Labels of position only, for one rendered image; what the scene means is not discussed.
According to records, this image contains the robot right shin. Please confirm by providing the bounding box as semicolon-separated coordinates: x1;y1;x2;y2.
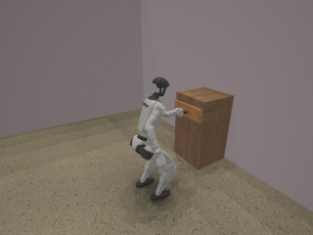
156;164;176;196

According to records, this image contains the left robot hand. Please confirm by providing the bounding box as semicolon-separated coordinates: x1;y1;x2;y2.
173;108;184;118

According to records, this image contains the right robot upper arm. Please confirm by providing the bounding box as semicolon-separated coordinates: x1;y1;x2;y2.
144;102;165;133

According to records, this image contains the drawer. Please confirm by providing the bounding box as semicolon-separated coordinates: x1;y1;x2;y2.
174;99;202;123

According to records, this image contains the robot right foot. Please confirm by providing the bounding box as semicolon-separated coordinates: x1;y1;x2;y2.
151;190;170;201

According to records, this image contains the right robot hand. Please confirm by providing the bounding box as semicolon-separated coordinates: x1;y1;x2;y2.
156;155;168;176

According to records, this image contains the right robot forearm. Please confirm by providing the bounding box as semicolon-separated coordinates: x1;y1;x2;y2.
147;125;162;158

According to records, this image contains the cabinet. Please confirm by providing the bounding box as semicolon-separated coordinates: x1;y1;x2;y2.
174;87;234;170

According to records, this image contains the left robot forearm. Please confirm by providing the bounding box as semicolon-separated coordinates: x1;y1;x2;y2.
161;110;175;118

